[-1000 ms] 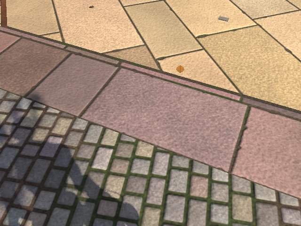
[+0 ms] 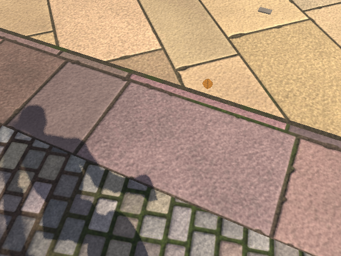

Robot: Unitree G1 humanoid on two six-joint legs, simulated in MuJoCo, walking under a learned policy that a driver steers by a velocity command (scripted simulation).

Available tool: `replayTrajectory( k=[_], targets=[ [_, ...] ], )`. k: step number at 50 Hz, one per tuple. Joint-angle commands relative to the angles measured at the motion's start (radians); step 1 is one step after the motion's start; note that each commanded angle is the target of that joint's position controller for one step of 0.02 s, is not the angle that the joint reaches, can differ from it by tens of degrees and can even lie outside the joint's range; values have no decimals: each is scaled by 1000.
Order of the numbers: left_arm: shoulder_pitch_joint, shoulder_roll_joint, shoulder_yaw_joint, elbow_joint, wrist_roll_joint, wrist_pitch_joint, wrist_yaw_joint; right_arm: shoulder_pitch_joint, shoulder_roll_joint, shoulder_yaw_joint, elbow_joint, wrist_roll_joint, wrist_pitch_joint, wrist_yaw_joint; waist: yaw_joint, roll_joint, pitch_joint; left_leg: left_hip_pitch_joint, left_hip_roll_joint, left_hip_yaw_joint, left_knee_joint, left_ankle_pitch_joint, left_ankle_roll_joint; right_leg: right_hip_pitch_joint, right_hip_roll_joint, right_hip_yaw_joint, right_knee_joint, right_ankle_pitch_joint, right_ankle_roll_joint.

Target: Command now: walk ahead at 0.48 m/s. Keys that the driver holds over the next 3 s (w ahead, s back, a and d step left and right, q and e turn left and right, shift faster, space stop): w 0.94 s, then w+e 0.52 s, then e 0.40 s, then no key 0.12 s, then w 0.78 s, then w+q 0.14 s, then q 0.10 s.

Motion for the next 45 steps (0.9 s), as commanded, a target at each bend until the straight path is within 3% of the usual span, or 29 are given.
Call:
replayTrajectory(
  k=[1, 2, 3, 4, 5, 6, 9, 12, 15, 19, 21, 23, 24, 25, 26, 27, 28, 29, 30, 31, 32, 33, 36, 40, 45],
  targets=[
    [87, 92, 27, -70, -21, -3, -14, 481, -259, -82, 95, -5, 11, -7, -156, 162, -365, 789, 470, -889, -266, -274, 251, -659, 55, 66, 875, -56, -25],
    [-23, 138, 39, -100, -1, 2, -10, 353, -211, -71, 78, 20, 11, -2, -111, 62, -188, 640, 420, -755, -314, -395, 207, -742, -32, 112, 878, 48, -43],
    [-104, 138, 42, -125, 6, -4, -16, 273, -140, -53, 61, 26, 3, 2, -92, 21, -77, 481, 384, -625, -357, -347, 176, -736, -68, 101, 820, 132, -45],
    [-126, 118, 43, -128, 7, -2, -19, 245, -96, -41, 65, 17, -8, 3, -56, -15, -20, 369, 340, -527, -386, -231, 143, -687, -99, 100, 761, 170, -43],
    [-125, 104, 44, -128, 20, 10, -23, 253, -61, -27, 80, 16, -18, -1, -23, -20, -1, 290, 288, -437, -399, -125, 104, -628, -119, 101, 713, 184, -35],
    [-88, 74, 40, -121, 25, 24, -30, 275, -60, -23, 94, 15, -27, -6, -2, 18, -14, 258, 282, -388, -403, -57, 102, -584, -125, 97, 674, 182, -22],
    [-155, 74, 43, -150, 29, 47, -38, 353, -93, -24, 123, 16, -46, -10, 9, 25, 7, 252, 246, -296, -426, 75, 97, -637, -141, 60, 593, 221, 7],
    [-316, 93, 45, -211, 25, 53, -45, 416, -107, -21, 131, 19, -44, -10, -23, 31, 36, 302, 217, -235, -444, 177, 78, -742, -154, 18, 451, 337, 32],
    [-446, 79, 36, -256, 13, 49, -49, 471, -99, -14, 138, 21, -41, -10, -60, 45, 37, 347, 189, -184, -431, 301, 44, -730, -129, -23, 260, 434, 43],
    [-562, 78, 28, -296, 7, 44, -47, 550, -107, -11, 161, 15, -38, -20, -101, 66, 33, 487, 214, -175, -400, 407, 37, -725, -88, -56, 104, 468, 25],
    [-586, 90, 31, -313, 7, 38, -45, 560, -114, -12, 168, 7, -34, -26, -99, 71, 35, 565, 243, -176, -363, 482, 46, -726, -75, -54, 59, 424, 2],
    [-538, 108, 40, -308, 8, 29, -39, 531, -129, -16, 166, 2, -33, -32, -58, 80, 10, 602, 259, -160, -275, 687, 38, -636, -39, -64, 18, 339, -33],
    [-461, 124, 49, -286, 9, 24, -32, 517, -141, -20, 164, 1, -32, -34, -23, 90, -30, 609, 260, -152, -186, 813, 27, -541, -9, -71, 2, 296, -53],
    [-324, 144, 62, -241, 11, 16, -24, 502, -148, -22, 163, 1, -28, -33, 34, 82, -97, 597, 243, -137, -34, 849, 15, -397, 19, -79, -51, 302, -75],
    [-153, 179, 79, -189, 26, 7, -14, 483, -143, -20, 151, 11, -28, -30, 106, 62, -184, 458, 212, -114, 173, 689, -1, -152, -37, -22, -86, 343, -108],
    [-5, 283, 106, -169, 53, 4, -3, 517, -74, -2, 111, 37, -30, -21, 120, -82, -325, 178, 120, -61, 520, 245, -33, 138, -314, 319, -99, 254, -187],
    [-26, 298, 115, -165, 29, 21, -17, 598, -69, -14, 123, 52, -28, -13, 70, -215, -412, -75, -44, -119, 803, -410, -51, 254, -472, 739, -239, 242, -308],
    [-147, 249, 105, -182, 2, 27, -25, 505, -129, -30, 108, 27, -22, -18, 30, -68, -256, -164, 38, -199, 833, -331, -36, 122, -419, 619, -268, 159, -270],
    [-232, 182, 87, -197, -3, 21, -29, 419, -115, -29, 81, 19, -27, -13, 13, -24, -129, -175, 75, -197, 785, -250, -37, -31, -382, 484, -307, 182, -239],
    [-267, 135, 73, -193, 3, 13, -29, 392, -91, -28, 77, 18, -26, -10, -21, 5, -55, -136, 110, -192, 715, -203, -38, -150, -334, 385, -346, 258, -197],
    [-260, 104, 62, -176, 3, 5, -24, 387, -81, -30, 72, 1, -14, -6, -49, -10, -28, -90, 131, -194, 659, -184, -47, -223, -291, 310, -363, 331, -164],
    [-245, 93, 57, -161, 3, -2, -21, 420, -53, -25, 82, -8, 1, 1, -70, -22, -30, -45, 138, -187, 629, -170, -57, -265, -267, 255, -379, 362, -147],
    [-168, 130, 62, -127, 0, -22, -18, 373, -47, -28, 60, -13, 23, 13, -82, -38, -16, -85, 147, -153, 564, -128, -84, -271, -241, 181, -399, 498, -152],
    [-98, 138, 56, -114, -2, -20, -19, 183, -62, -27, -9, -5, 30, 20, -46, -47, 16, -190, 164, -109, 384, 18, -114, -222, -203, 115, -425, 582, -130],
    [-8, 141, 50, -90, 0, -19, -13, 13, -46, -11, -65, 8, 25, 20, 6, -65, 26, -164, 124, -59, 135, 115, -109, -121, -201, 75, -411, 687, -110]
  ],
)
